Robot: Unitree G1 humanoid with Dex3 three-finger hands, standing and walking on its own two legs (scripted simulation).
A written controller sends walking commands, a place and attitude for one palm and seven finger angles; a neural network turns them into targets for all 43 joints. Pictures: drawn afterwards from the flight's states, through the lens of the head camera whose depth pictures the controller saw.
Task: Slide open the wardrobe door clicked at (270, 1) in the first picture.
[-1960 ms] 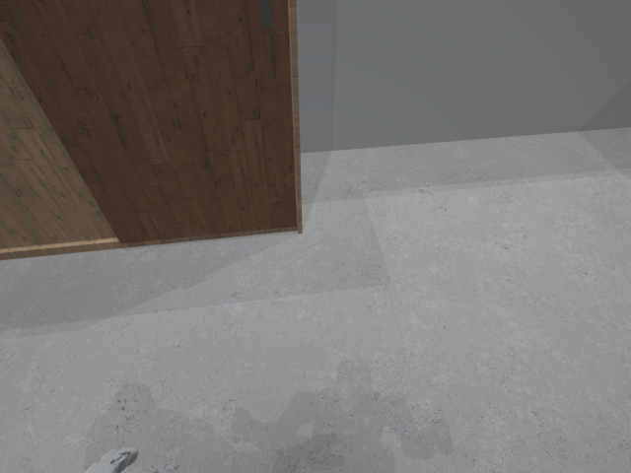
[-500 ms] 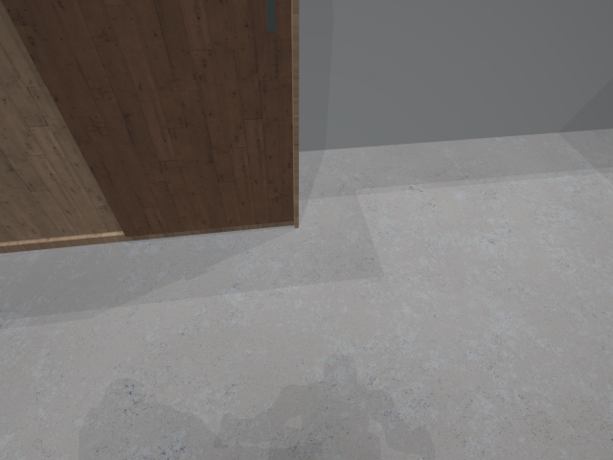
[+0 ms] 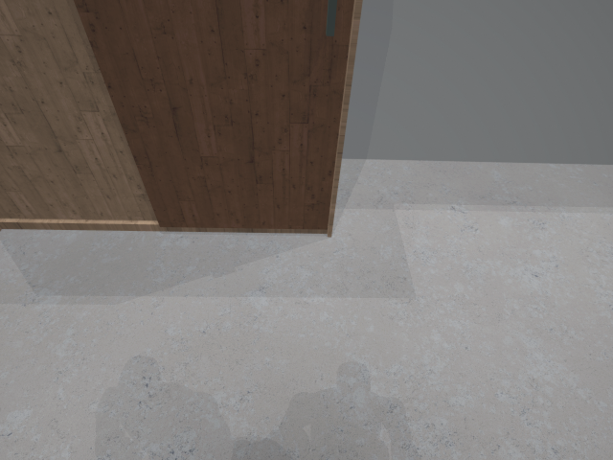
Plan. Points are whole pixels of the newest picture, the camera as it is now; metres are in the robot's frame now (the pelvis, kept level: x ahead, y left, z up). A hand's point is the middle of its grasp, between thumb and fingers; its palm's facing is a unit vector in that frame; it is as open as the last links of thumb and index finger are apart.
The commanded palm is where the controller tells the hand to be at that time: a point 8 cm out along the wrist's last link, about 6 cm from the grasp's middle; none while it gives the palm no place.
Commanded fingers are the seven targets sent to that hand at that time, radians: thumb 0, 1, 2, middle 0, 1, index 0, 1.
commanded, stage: walk to a spot facing it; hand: right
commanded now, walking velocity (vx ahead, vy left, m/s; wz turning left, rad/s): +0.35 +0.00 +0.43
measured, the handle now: out of the picture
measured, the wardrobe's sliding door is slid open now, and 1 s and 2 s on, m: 0.00 0.00 0.00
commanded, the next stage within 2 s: turn to face it in 1.22 s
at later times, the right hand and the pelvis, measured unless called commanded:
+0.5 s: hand out of the picture +0.14 -0.19 -0.18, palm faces -0.03 +0.99 -0.14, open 7.4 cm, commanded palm none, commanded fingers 0.00 -0.90 -0.90 0.20 0.30 0.20 0.30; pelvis +0.19 -0.02 -0.01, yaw +9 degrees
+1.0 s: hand (408, 290) +0.47 -0.19 -0.16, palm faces -0.39 +0.90 -0.17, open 7.4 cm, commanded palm none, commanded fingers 0.00 -0.90 -0.90 0.20 0.30 0.20 0.30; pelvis +0.31 -0.06 +0.01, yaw +26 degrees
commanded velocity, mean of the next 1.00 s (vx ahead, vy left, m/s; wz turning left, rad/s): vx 0.17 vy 0.00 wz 0.47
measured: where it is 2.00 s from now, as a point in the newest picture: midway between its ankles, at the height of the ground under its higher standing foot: (310, 438)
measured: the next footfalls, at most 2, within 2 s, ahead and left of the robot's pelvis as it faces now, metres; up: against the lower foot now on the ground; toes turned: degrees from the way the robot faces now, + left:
right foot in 0.52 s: +0.36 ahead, -0.11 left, +0.00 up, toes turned +2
left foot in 1.18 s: +0.30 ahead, +0.10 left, +0.00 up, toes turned +41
